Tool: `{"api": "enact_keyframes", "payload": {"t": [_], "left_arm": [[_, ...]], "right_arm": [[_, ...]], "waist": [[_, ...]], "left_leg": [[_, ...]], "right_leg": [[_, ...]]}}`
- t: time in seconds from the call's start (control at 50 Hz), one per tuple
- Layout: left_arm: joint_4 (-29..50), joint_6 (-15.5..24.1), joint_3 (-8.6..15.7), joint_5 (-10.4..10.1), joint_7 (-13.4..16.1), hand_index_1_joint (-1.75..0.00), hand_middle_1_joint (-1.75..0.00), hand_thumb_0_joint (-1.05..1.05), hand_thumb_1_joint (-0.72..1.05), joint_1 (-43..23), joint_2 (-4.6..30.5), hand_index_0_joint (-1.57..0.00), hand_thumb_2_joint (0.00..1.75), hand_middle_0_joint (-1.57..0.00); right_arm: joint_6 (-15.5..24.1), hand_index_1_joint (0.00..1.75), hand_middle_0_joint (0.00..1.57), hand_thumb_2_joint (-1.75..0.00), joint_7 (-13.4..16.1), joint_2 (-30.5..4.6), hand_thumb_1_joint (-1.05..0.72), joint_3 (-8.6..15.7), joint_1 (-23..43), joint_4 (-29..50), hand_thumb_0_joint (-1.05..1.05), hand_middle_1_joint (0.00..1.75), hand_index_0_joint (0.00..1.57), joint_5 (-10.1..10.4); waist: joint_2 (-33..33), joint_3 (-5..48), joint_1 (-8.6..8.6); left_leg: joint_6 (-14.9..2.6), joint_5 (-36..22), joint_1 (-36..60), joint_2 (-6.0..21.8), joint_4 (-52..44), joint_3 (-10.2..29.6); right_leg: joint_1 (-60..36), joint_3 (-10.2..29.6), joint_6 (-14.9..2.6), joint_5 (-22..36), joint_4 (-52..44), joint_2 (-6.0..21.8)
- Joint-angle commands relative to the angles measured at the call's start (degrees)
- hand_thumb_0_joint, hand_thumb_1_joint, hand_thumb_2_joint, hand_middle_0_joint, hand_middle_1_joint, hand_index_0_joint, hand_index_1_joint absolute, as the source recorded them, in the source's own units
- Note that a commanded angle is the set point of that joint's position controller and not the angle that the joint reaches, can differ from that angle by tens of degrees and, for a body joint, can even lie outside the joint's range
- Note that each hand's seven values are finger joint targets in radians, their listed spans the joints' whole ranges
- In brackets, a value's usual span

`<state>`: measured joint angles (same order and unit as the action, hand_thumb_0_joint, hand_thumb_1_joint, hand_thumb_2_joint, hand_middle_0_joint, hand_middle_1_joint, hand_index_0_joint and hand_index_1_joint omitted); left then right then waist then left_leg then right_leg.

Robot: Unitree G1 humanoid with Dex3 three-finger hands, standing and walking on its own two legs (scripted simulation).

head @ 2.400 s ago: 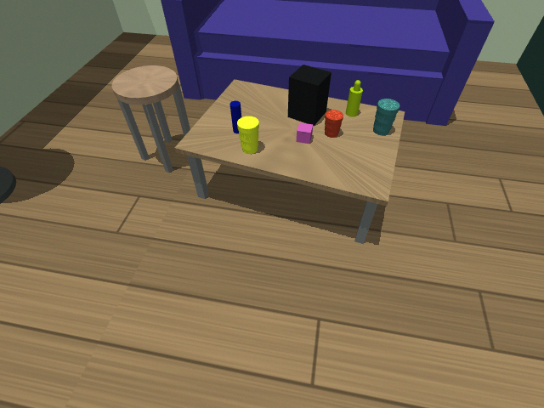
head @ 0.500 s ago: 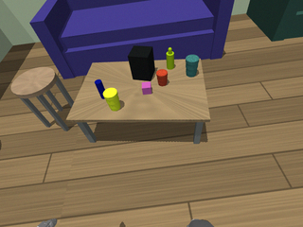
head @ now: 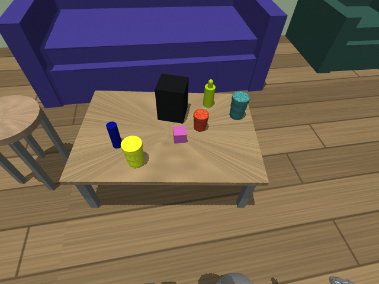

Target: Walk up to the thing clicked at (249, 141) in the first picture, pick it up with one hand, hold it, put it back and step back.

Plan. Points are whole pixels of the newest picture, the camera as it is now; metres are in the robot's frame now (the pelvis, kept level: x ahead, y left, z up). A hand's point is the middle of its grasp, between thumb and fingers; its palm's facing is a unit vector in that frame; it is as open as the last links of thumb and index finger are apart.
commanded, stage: walk up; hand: left
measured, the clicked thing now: (133, 153) +0.68 +0.23 -0.35
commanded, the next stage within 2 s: none
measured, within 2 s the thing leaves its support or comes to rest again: neither
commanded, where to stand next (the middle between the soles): +0.25 +0.06 m, yaw -3 degrees
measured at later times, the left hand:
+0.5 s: hand (56, 242) +0.24 +0.32 -0.09, palm faces -0.03 -0.87 -0.49, open 7.4 cm
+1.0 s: hand (56, 237) +0.27 +0.35 -0.17, palm faces -0.07 -0.93 -0.36, open 7.4 cm
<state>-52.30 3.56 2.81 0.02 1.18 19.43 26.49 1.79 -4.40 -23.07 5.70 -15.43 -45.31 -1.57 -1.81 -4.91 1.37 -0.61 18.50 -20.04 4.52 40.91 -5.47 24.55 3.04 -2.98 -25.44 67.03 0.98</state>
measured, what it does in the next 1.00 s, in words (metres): walks ahead: right foot, then left foot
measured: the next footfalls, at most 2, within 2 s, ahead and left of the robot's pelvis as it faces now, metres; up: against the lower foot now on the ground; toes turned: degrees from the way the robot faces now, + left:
right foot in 0.30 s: +0.23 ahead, -0.07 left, +0.00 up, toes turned -6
left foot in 0.68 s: +0.30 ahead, +0.23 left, +0.00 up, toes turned -3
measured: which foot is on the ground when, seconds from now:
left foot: down 0.00-0.30, up 0.32-0.66, down 0.68-1.00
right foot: up 0.00-0.28, down 0.30-0.70, up 0.72-0.94, down 0.96-1.00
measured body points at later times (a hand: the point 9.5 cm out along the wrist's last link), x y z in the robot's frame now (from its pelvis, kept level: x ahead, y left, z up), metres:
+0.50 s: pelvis +0.15 +0.04 +0.01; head +0.16 +0.00 +0.46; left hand +0.24 +0.36 -0.06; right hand +0.20 -0.28 -0.13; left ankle +0.17 +0.20 -0.65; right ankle +0.19 -0.07 -0.72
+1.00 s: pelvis +0.19 +0.09 -0.01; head +0.24 +0.10 +0.44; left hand +0.27 +0.40 -0.14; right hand +0.29 -0.23 -0.11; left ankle +0.26 +0.24 -0.72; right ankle +0.17 -0.05 -0.72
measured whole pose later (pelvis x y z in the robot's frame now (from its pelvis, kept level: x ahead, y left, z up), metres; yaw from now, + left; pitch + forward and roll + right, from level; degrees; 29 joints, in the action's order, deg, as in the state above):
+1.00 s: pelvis +0.19 +0.09 -0.01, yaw -3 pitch -2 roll -2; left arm -56.1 -0.7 2.3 0.3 0.1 10.1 22.1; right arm 1.2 0.5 -22.4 1.2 -7.7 -51.0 -1.0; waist 0.1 -7.5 -0.4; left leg 2.2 17.1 -25.0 6.0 43.8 0.3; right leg 16.2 -0.9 0.2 -23.2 41.3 0.4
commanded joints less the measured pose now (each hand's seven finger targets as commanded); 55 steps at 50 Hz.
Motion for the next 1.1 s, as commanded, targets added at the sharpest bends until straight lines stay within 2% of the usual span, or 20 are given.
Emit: {"api": "enact_keyframes", "payload": {"t": [0.0, 0.14, 0.24, 0.26, 0.28, 0.3, 0.32, 0.34, 0.4, 0.54, 0.64, 0.66, 0.68, 0.72, 0.78, 0.94, 0.98, 1.02, 1.04, 1.08], "left_arm": [[3.2, 2.0, 3.1, -1.2, -0.6, -0.3, -0.3, 0.0, 0.9, 4.6, 10.1, -0.2, 0.9, -0.2], [7.4, 1.7, 2.7, 0.0, -1.4, -0.3, -0.3, 0.0, 0.9, -2.8, 7.6, -0.2, 0.9, -0.2], [5.0, 2.4, 4.0, -0.2, -0.3, -0.3, -0.3, 0.0, 0.9, 6.3, 7.9, -0.2, 0.9, -0.2], [4.1, 2.7, 5.3, 0.2, 0.3, -0.3, -0.3, 0.0, 0.9, 10.9, 11.2, -0.2, 0.9, -0.2], [4.8, 3.1, 6.7, 0.5, 1.0, -0.3, -0.3, 0.0, 0.9, 13.7, 15.3, -0.2, 0.9, -0.2], [6.8, 2.9, 6.3, 0.3, 1.2, -0.3, -0.3, 0.0, 0.9, 9.8, 16.5, -0.2, 0.9, -0.2], [7.6, 2.5, 6.3, -0.3, 1.5, -0.3, -0.3, 0.0, 0.9, 6.4, 17.0, -0.2, 0.9, -0.2], [8.1, 2.5, 6.1, -0.6, 1.5, -0.3, -0.3, 0.0, 0.9, 3.9, 15.9, -0.2, 0.9, -0.2], [8.7, 3.1, 4.9, -0.3, 1.3, -0.3, -0.3, 0.0, 0.9, 1.3, 12.8, -0.2, 0.9, -0.2], [9.6, 2.3, 3.5, 1.7, -0.2, -0.3, -0.3, 0.0, 0.9, -4.6, 10.3, -0.2, 0.9, -0.2], [8.8, -0.8, 2.5, 0.4, -0.5, -0.3, -0.3, 0.0, 0.9, -6.1, 9.5, -0.2, 0.9, -0.2], [8.5, -1.4, 1.7, 0.3, -0.4, -0.3, -0.3, 0.0, 0.9, -5.1, 6.9, -0.2, 0.9, -0.2], [8.2, -1.9, 0.7, -0.7, -0.4, -0.3, -0.3, 0.0, 0.9, -2.7, 3.3, -0.2, 0.9, -0.2], [4.8, -3.5, 1.6, -0.8, 0.6, -0.3, -0.3, 0.0, 0.9, -1.9, 7.8, -0.2, 0.9, -0.2], [2.4, -3.7, 2.2, -0.7, -0.1, -0.3, -0.3, 0.0, 0.9, -3.8, 8.5, -0.2, 0.9, -0.2], [-2.7, -3.3, 2.4, 0.7, -0.6, -0.3, -0.3, 0.0, 0.9, -2.2, 6.4, -0.2, 0.9, -0.2], [-2.2, -2.3, 3.3, 2.0, -0.1, -0.3, -0.3, 0.0, 0.9, -4.2, 10.6, -0.2, 0.9, -0.2], [0.4, -2.5, 2.9, 1.5, -0.9, -0.3, -0.3, 0.0, 0.9, -14.8, 12.7, -0.2, 0.9, -0.2], [0.8, -2.7, 2.3, 1.0, -1.1, -0.3, -0.3, 0.0, 0.9, -16.2, 9.7, -0.2, 0.9, -0.2], [-0.7, -2.7, 1.7, 0.7, -1.1, -0.3, -0.3, 0.0, 0.9, -13.3, 7.3, -0.2, 0.9, -0.2]], "right_arm": [[2.4, 0.3, 0.2, -0.9, 1.7, -14.6, -0.9, 3.1, -2.4, 3.5, 0.0, 0.3, 0.2, 1.1], [1.6, 0.3, 0.2, -0.9, 2.0, -14.5, -0.9, 2.7, -7.2, 4.8, 0.0, 0.3, 0.2, 0.2], [0.2, 0.3, 0.2, -0.9, 1.5, -12.5, -0.9, 1.6, -2.5, 7.4, 0.0, 0.3, 0.2, 0.7], [0.2, 0.3, 0.2, -0.9, 1.4, -10.0, -0.9, 0.8, -3.7, 7.8, 0.0, 0.3, 0.2, 1.0], [0.1, 0.3, 0.2, -0.9, 1.4, -7.1, -0.9, -0.2, -7.3, 8.2, 0.0, 0.3, 0.2, 1.0], [-1.0, 0.3, 0.2, -0.9, 1.7, -10.4, -0.9, 0.4, -8.7, 7.2, 0.0, 0.3, 0.2, 0.6], [-1.8, 0.3, 0.2, -0.9, 2.1, -14.4, -0.9, 1.5, -7.8, 6.5, 0.0, 0.3, 0.2, 0.1], [-2.0, 0.3, 0.2, -0.9, 2.3, -14.7, -0.9, 1.8, -5.7, 5.9, 0.0, 0.3, 0.2, 0.0], [-2.0, 0.3, 0.2, -0.9, 1.5, -13.0, -0.9, 1.5, -7.5, 3.5, 0.0, 0.3, 0.2, 0.8], [-1.3, 0.3, 0.2, -0.9, 2.0, -8.7, -0.9, 0.5, -5.3, 0.2, 0.0, 0.3, 0.2, 1.3], [0.9, 0.3, 0.2, -0.9, 4.2, -9.8, -0.9, 0.6, -5.0, -2.9, 0.0, 0.3, 0.2, 1.1], [1.6, 0.3, 0.2, -0.9, 4.7, -11.9, -0.9, 0.9, -6.5, -3.6, 0.0, 0.3, 0.2, 0.7], [2.1, 0.3, 0.2, -0.9, 4.9, -16.1, -0.9, 1.4, -5.4, -3.0, 0.0, 0.3, 0.2, -0.2], [2.0, 0.3, 0.2, -0.9, 5.1, -18.8, -0.9, 1.4, 1.2, -1.8, 0.0, 0.3, 0.2, 1.1], [1.7, 0.3, 0.2, -0.9, 5.8, -15.6, -0.9, 0.2, 5.3, -1.7, 0.0, 0.3, 0.2, 0.3], [0.3, 0.3, 0.2, -0.9, 5.8, -15.1, -0.9, -0.2, 8.1, -2.3, 0.0, 0.3, 0.2, 1.0], [0.1, 0.3, 0.2, -0.9, 5.8, -10.3, -0.9, -1.7, 9.0, -1.8, 0.0, 0.3, 0.2, 2.2], [0.1, 0.3, 0.2, -0.9, 6.3, -10.0, -0.9, -1.3, 7.5, -5.1, 0.0, 0.3, 0.2, 2.1], [0.7, 0.3, 0.2, -0.9, 6.2, -10.9, -0.9, -1.2, 4.8, -6.6, 0.0, 0.3, 0.2, 1.9], [1.3, 0.3, 0.2, -0.9, 5.7, -13.7, -0.9, -0.9, 7.8, -7.2, 0.0, 0.3, 0.2, 1.5]], "waist": [[13.0, 0.2, -0.61], [9.8, 2.8, 2.03], [3.3, 7.0, -4.62], [-3.8, 10.1, -7.12], [-13.2, 13.5, -7.05], [-6.9, 11.6, -5.2], [-3.2, 9.2, -5.04], [-1.5, 4.7, -4.33], [-1.0, -0.2, -1.8], [-10.9, 0.7, -1.19], [-5.7, 6.2, -0.14], [0.5, 7.4, 0.47], [13.1, 8.4, -0.75], [13.1, 9.2, -1.81], [14.4, 6.6, -2.53], [13.3, 9.2, -3.54], [1.2, 8.9, -3.51], [-6.7, 5.7, 0.45], [-3.6, 5.6, 2.17], [1.6, 7.0, -0.31]], "left_leg": [[-8.22, -11.4, 8.3, 10.2, -22.4, 14.3], [-12.5, -28.1, 15.6, 11.9, -19.4, 9.6], [-8.28, -23.2, 5.0, 6.5, -4.5, 3.8], [-5.6, -18.7, 0.6, 2.4, 7.5, 1.1], [-2.71, 7.4, -11.1, -3.9, 18.5, 1.2], [-1.29, 14.0, -16.0, -4.1, 25.0, 6.7], [-1.39, 15.4, -17.3, -1.6, 28.8, 9.1], [-0.95, 14.4, -19.2, 0.4, 30.1, 10.9], [-0.28, 4.6, -14.6, 1.0, 25.3, 12.1], [2.08, -3.6, -0.7, 0.2, 4.4, 4.2], [0.9, -13.1, 10.6, -4.4, -8.5, 0.1], [-0.25, -14.5, 12.0, -1.2, -12.4, 4.9], [-3.47, -18.3, 12.4, 11.4, -16.6, 22.6], [-14.08, -14.6, 7.5, 18.9, -17.9, 33.0], [-9.43, -15.3, 3.4, 10.8, -15.3, 18.8], [-7.78, -16.6, 2.3, 8.7, -7.6, 14.5], [-2.55, -13.5, -3.5, 3.7, 1.1, 9.9], [-0.65, 5.0, 6.8, -1.7, 0.7, 5.7], [-0.81, -1.1, 10.2, -0.4, -6.6, 7.0], [-4.35, -12.9, 7.5, 4.9, -9.0, 13.4]], "right_leg": [[8.9, 0.7, 0.46, 6.5, -3.3, 2.5], [5.8, -6.4, 1.61, 7.7, -22.5, 2.3], [-18.6, -8.8, 0.14, 19.3, -37.2, -1.9], [-26.8, -3.0, -1.12, 17.3, -41.7, 0.9], [-35.7, 20.4, -5.35, 18.0, -44.1, 15.7], [-32.2, 33.7, -10.45, 8.0, -48.4, 23.7], [-27.6, 36.7, -15.58, 0.2, -49.2, 26.1], [-22.5, 32.7, -15.96, -1.6, -50.5, 25.0], [-12.9, 15.4, -9.4, 6.8, -49.9, 16.0], [-1.5, -2.1, -7.46, 19.6, -45.0, 9.1], [-1.2, -1.5, -5.27, 24.8, -28.6, 8.3], [-0.7, -2.1, -3.14, 17.6, -22.9, 6.4], [3.7, -4.1, 0.58, 4.8, -14.5, 0.1], [0.1, 1.6, 1.3, -9.1, -9.3, 1.4], [-0.6, 1.9, 0.94, -5.3, -12.1, 1.9], [-12.3, -5.6, 1.51, 6.2, -35.6, -0.8], [-14.3, 8.9, -2.23, 13.9, -41.2, 7.9], [0.3, 14.8, -7.63, 12.7, -41.2, 14.2], [0.4, 8.7, -4.7, 14.8, -37.9, 10.8], [-4.6, 0.8, -0.13, 16.0, -33.5, 4.3]]}}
